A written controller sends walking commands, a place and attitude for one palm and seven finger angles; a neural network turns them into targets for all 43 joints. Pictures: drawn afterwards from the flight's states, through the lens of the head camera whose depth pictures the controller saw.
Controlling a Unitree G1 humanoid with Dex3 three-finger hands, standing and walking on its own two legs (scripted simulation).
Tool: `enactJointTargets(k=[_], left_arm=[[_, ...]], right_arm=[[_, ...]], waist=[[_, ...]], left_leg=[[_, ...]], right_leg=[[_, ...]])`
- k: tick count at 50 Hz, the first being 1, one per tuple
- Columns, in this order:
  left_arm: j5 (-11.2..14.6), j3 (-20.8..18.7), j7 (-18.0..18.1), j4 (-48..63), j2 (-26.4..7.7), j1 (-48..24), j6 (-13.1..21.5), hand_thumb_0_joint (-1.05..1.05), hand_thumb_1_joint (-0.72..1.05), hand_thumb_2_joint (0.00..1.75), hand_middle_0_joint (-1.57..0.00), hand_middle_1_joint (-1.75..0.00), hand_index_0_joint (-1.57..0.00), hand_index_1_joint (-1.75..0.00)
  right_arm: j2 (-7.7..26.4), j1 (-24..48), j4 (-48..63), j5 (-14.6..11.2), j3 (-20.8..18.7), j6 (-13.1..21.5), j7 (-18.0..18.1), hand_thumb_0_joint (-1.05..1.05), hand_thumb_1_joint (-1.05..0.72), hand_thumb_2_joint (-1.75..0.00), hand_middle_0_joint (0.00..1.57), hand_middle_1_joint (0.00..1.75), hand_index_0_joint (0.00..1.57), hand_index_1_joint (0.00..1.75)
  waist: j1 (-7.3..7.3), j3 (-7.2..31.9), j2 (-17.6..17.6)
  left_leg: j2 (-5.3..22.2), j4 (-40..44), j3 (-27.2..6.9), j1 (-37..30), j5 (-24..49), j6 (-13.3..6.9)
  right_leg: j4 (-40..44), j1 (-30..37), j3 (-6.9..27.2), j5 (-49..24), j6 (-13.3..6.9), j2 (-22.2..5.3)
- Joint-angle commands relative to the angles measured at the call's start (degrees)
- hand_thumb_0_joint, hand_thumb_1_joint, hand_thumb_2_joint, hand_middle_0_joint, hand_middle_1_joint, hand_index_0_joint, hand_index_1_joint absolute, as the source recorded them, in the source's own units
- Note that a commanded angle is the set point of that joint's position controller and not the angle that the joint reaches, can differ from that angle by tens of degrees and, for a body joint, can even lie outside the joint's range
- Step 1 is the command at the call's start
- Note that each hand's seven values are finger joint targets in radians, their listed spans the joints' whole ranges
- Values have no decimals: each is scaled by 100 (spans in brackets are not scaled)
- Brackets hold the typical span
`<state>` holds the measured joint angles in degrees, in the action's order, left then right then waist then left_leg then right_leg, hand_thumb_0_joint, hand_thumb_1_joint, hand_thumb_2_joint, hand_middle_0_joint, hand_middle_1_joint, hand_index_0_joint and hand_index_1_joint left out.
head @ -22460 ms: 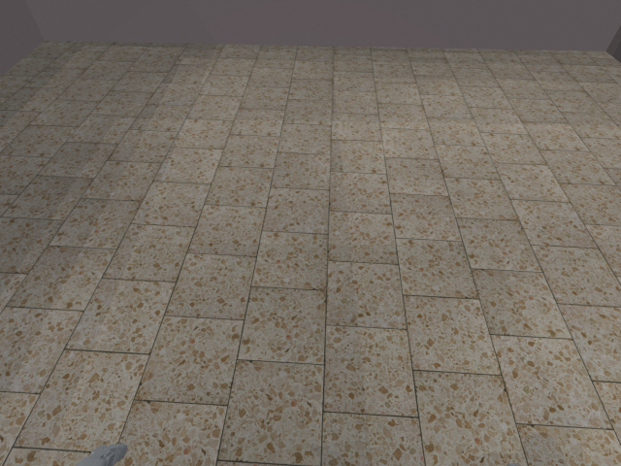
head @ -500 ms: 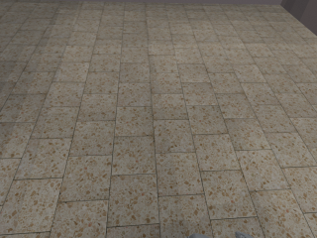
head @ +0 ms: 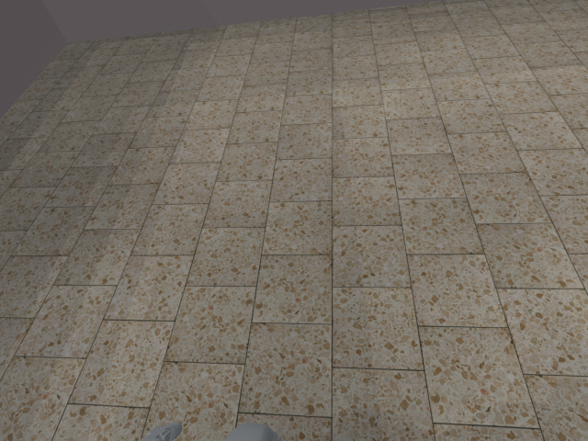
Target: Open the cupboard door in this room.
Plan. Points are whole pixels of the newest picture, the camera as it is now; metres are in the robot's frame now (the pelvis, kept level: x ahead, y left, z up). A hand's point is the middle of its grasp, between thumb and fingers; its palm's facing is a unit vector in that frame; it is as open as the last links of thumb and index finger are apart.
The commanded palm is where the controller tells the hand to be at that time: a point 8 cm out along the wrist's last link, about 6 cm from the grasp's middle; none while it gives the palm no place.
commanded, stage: turn or walk to find it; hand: left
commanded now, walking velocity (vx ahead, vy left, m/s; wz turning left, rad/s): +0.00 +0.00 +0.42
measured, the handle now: out of the picture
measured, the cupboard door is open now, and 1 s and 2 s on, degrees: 0 0 0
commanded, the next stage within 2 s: stand and wait in 0.48 s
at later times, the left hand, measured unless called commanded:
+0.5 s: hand out of the picture -0.08 +0.24 -0.19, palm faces +0.31 -0.92 -0.24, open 7.4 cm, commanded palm none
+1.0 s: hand out of the picture +0.02 +0.23 -0.14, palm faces +0.40 -0.87 -0.28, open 7.4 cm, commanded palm none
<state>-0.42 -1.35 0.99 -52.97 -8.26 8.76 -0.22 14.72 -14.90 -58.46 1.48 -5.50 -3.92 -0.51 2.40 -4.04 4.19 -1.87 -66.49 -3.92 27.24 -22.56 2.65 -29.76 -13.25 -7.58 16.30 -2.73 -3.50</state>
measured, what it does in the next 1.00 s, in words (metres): steps on the spot, turning left: left foot, then right foot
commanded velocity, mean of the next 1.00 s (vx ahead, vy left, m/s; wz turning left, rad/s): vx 0.00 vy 0.00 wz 0.45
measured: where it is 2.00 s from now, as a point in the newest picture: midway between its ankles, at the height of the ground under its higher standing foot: outside the picture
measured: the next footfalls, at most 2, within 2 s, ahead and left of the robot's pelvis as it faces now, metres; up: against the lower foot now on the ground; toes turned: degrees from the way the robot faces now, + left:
left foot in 0.42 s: -0.02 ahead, +0.14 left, +0.00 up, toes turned +16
right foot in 0.96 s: +0.06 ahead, -0.08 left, +0.00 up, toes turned +22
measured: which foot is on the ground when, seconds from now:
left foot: up 0.00-0.40, down 0.42-0.96, up 0.98-1.00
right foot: down 0.00-0.42, up 0.44-0.94, down 0.96-1.00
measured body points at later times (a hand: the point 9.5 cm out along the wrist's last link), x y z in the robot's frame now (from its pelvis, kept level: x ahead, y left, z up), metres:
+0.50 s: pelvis -0.03 +0.04 -0.01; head +0.00 +0.07 +0.44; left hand -0.10 +0.29 -0.17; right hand +0.15 -0.17 -0.14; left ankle -0.06 +0.13 -0.74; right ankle -0.01 -0.08 -0.71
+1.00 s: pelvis -0.03 +0.00 -0.01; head +0.02 -0.02 +0.44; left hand +0.00 +0.28 -0.12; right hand +0.08 -0.23 -0.18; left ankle -0.07 +0.13 -0.73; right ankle +0.02 -0.09 -0.74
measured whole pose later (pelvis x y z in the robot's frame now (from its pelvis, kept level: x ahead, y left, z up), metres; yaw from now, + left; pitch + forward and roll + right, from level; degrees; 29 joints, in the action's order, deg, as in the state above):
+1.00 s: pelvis -0.03 +0.00 -0.01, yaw +26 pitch +0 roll +1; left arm -0.4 -1.9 0.9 -52.0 -10.3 4.6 -0.2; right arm 13.2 -15.5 -57.8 1.0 -4.7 -2.9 0.1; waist 3.0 -4.7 4.1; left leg -3.9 -40.2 -7.0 20.5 -22.9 1.2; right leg -32.5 -15.5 -4.0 16.6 -0.3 -1.3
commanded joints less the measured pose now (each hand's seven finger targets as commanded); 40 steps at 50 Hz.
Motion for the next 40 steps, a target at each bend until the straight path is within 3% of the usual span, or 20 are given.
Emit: enactJointTargets(k=[1,7,15,16,17,19,20,21,22,23,24,25,27,29,34,40], left_arm=[[-25,-280,83,306,-1034,250,142,0,90,90,-20,-30,-20,-30],[-73,-335,111,85,-1089,772,148,0,90,90,-20,-30,-20,-30],[-145,-424,85,-135,-1422,983,70,0,90,90,-20,-30,-20,-30],[-145,-422,77,-166,-1453,997,57,0,90,90,-20,-30,-20,-30],[-139,-430,74,-190,-1465,913,47,0,90,90,-20,-30,-20,-30],[-86,-439,58,-188,-1461,772,7,0,90,90,-20,-30,-20,-30],[-35,-413,47,-149,-1305,768,-39,0,90,90,-20,-30,-20,-30],[-2,-332,19,31,-936,758,-79,0,90,90,-20,-30,-20,-30],[-55,-239,38,158,-922,355,-144,0,90,90,-20,-30,-20,-30],[-67,-280,33,150,-968,330,-185,0,90,90,-20,-30,-20,-30],[-85,-310,35,48,-941,273,-226,0,90,90,-20,-30,-20,-30],[-76,-323,13,-56,-1022,289,-235,0,90,90,-20,-30,-20,-30],[-76,-332,-43,-150,-1029,452,-197,0,90,90,-20,-30,-20,-30],[-66,-316,-35,-171,-1017,513,-182,0,90,90,-20,-30,-20,-30],[-56,-324,-1,48,-1005,130,-181,0,90,90,-20,-30,-20,-30],[-3,-267,17,343,-864,-350,-131,0,90,90,-20,-30,-20,-30]], right_arm=[[268,-177,251,-15,-56,46,-2,0,-90,-90,20,30,20,30],[221,283,327,-22,11,41,13,0,-90,-90,20,30,20,30],[104,778,525,-104,169,173,25,0,-90,-90,20,30,20,30],[106,788,548,-111,176,194,28,0,-90,-90,20,30,20,30],[123,682,535,-123,184,216,33,0,-90,-90,20,30,20,30],[224,382,477,-105,161,272,28,0,-90,-90,20,30,20,30],[497,183,434,-93,98,327,20,0,-90,-90,20,30,20,30],[1056,12,459,-44,-39,355,48,0,-90,-90,20,30,20,30],[1278,-173,399,-64,-65,278,86,0,-90,-90,20,30,20,30],[1171,13,419,-36,-28,272,119,0,-90,-90,20,30,20,30],[1025,293,460,-27,6,296,172,0,-90,-90,20,30,20,30],[846,572,514,-26,75,294,207,0,-90,-90,20,30,20,30],[744,670,565,-47,125,344,214,0,-90,-90,20,30,20,30],[750,580,561,-67,100,379,201,0,-90,-90,20,30,20,30],[711,205,509,-52,48,385,185,0,-90,-90,20,30,20,30],[755,-63,492,-5,-48,344,183,0,-90,-90,20,30,20,30]], waist=[[-195,262,-1433],[-389,299,-1214],[-562,566,-1532],[-563,609,-1539],[-473,671,-1560],[-234,739,-1260],[-91,854,-472],[9,764,1241],[129,612,1058],[42,484,716],[-30,314,996],[-150,109,875],[-268,145,450],[-283,326,198],[-152,314,275],[1,623,390]], left_leg=[[285,-477,-5,476,430,134],[459,188,116,491,115,221],[430,2156,666,-325,-464,46],[375,2424,762,-497,-410,18],[382,2826,802,-736,-216,-8],[383,3924,854,-1661,792,-95],[745,4508,323,-2427,1463,-241],[2145,4805,-1558,-2965,3032,-825],[2540,4894,-1589,-2494,3607,-1204],[2468,4963,-1406,-2139,3054,-1343],[2119,5039,-1290,-1938,2739,-1196],[1891,4999,-1049,-1793,2705,-1129],[1617,4911,-781,-1908,3075,-1065],[1533,4842,-644,-2132,3388,-1090],[1489,4829,-1025,-2140,3410,-1166],[1495,4434,-1529,-2399,4016,-1339]], right_leg=[[1322,506,771,-1412,-154,-1320],[1208,926,739,-1971,-354,-1631],[783,1064,509,-2649,-627,-1872],[685,1035,452,-2741,-594,-1860],[525,985,367,-2672,-512,-1869],[54,385,19,-2045,-137,-1707],[-694,-305,-252,-1272,173,-1391],[-1862,-1739,-475,1357,634,-561],[-2592,-1747,46,2068,641,-412],[-2944,-1679,312,1886,605,-464],[-3128,-1794,486,1560,642,-454],[-3266,-1807,603,1194,645,-420],[-3452,-1810,584,747,690,-334],[-3480,-1800,576,590,764,-299],[-3212,-1797,677,579,846,-248],[-2017,-1506,675,1047,810,-27]])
